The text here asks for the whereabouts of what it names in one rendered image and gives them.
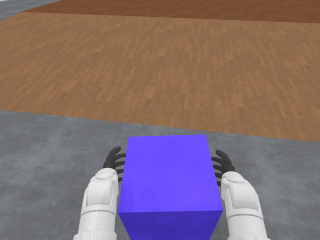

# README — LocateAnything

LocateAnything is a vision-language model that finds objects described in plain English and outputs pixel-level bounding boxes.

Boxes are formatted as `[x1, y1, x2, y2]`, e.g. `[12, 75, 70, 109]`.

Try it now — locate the robot right hand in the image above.
[211, 150, 235, 187]

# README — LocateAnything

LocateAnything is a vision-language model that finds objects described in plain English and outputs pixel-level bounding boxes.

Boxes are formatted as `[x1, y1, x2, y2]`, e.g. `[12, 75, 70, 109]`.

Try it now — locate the carton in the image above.
[117, 134, 223, 240]

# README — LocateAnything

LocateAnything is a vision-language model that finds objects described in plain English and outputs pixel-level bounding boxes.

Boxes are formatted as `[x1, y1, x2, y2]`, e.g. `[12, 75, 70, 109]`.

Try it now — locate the right robot forearm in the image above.
[221, 171, 271, 240]

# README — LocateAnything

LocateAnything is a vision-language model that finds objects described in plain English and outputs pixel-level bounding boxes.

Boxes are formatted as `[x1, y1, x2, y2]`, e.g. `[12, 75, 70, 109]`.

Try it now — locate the left robot forearm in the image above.
[73, 168, 119, 240]

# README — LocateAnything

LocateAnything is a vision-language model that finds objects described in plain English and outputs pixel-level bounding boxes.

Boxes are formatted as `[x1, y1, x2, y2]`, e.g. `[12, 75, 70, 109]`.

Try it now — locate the robot left hand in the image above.
[103, 146, 126, 182]

